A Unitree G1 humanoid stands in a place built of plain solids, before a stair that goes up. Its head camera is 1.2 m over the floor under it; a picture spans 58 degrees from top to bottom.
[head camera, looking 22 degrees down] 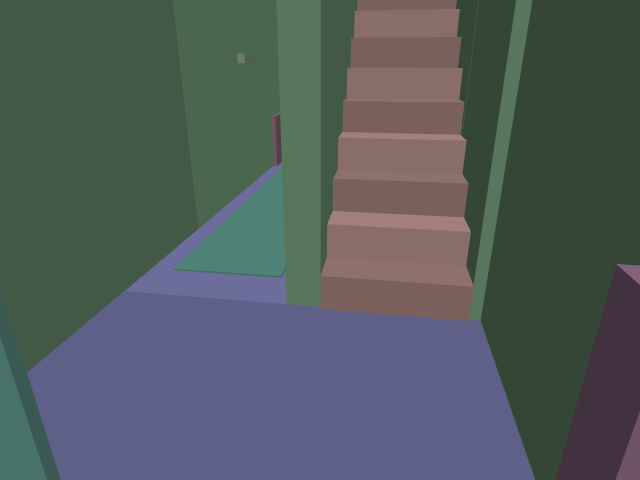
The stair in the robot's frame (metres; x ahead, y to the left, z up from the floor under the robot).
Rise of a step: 0.20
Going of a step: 0.24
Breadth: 0.76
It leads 9 degrees to the right of straight ahead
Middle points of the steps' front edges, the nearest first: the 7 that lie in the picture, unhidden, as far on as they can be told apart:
1.93 -0.38 0.20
2.17 -0.41 0.39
2.40 -0.45 0.59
2.64 -0.49 0.79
2.87 -0.52 0.99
3.11 -0.56 1.18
3.34 -0.60 1.38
